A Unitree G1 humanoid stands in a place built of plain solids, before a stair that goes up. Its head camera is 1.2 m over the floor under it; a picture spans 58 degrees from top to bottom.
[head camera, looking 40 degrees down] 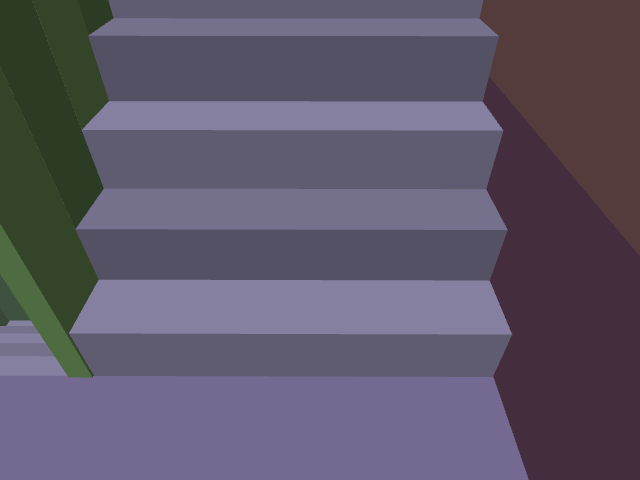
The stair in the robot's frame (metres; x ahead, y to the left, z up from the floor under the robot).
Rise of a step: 0.21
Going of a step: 0.21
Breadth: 1.25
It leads straight ahead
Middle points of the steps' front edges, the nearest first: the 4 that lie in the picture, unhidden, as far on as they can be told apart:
0.77 0.08 0.21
0.98 0.08 0.42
1.19 0.08 0.62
1.41 0.08 0.83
